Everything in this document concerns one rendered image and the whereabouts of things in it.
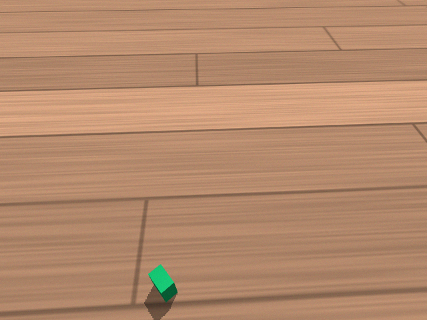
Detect carton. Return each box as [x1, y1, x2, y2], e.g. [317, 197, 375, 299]
[148, 264, 177, 302]

